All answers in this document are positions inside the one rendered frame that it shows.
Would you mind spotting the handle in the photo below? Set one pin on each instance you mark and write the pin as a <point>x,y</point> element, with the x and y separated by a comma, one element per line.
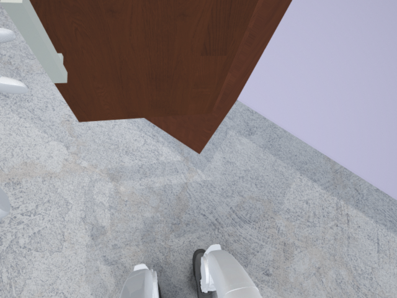
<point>27,22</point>

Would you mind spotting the left robot hand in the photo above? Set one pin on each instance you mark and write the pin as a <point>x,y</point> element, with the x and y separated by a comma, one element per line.
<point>10,85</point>

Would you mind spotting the robot thigh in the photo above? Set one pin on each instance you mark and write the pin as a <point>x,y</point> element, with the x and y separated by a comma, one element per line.
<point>142,283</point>
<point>228,277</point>

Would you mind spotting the left robot thigh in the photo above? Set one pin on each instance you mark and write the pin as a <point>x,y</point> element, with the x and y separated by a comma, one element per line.
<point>142,283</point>

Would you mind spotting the right robot thigh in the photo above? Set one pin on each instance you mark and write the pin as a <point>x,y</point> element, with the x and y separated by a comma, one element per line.
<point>228,277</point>

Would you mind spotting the cupboard door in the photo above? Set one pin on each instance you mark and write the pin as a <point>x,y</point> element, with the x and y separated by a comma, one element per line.
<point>131,59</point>

